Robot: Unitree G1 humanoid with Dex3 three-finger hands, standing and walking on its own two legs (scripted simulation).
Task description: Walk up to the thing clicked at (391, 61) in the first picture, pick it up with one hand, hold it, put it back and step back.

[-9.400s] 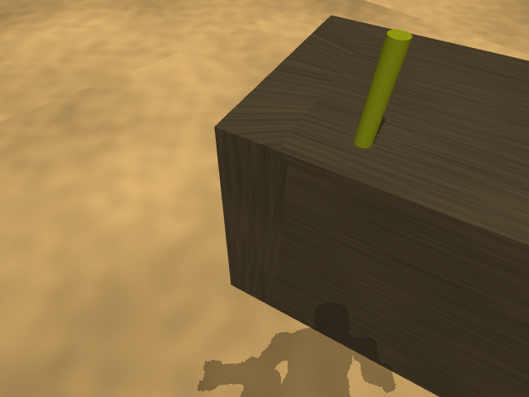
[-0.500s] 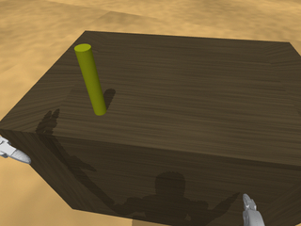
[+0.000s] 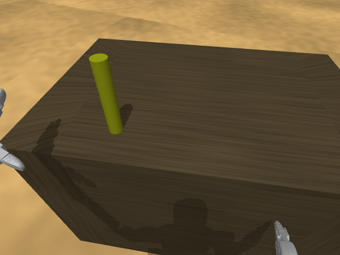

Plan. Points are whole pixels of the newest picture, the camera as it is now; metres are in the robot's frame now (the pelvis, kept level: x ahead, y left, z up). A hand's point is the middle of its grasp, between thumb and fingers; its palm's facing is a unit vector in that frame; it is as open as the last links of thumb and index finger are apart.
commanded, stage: go down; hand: left
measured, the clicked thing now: (108, 98) +0.46 +0.18 +0.14
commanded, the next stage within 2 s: approach in 1.96 s
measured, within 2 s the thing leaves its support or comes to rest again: neither
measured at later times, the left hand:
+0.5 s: hand (3, 107) +0.33 +0.35 +0.21, palm faces +0.16 -0.99 -0.04, open 17.6 cm
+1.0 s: hand out of the picture +0.35 +0.37 +0.22, palm faces +0.15 -0.99 +0.00, open 17.6 cm
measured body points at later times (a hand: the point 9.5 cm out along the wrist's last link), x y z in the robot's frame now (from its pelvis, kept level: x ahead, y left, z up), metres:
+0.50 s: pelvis -0.01 -0.01 +0.00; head -0.01 -0.01 +0.45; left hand +0.32 +0.40 +0.22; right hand +0.15 -0.27 -0.08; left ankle -0.01 +0.13 -0.74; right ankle +0.02 -0.15 -0.74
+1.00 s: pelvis +0.00 +0.00 +0.00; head +0.00 +0.00 +0.45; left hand +0.33 +0.42 +0.22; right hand +0.15 -0.26 -0.08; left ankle -0.01 +0.13 -0.74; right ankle +0.02 -0.15 -0.74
